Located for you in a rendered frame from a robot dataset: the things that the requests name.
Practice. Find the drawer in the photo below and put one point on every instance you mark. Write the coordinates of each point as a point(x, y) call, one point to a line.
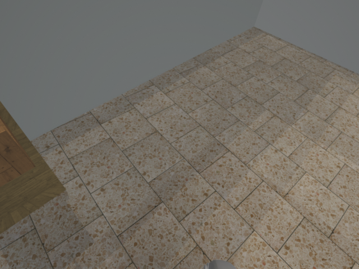
point(14, 161)

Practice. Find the cabinet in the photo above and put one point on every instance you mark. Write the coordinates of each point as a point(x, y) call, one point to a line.
point(29, 191)

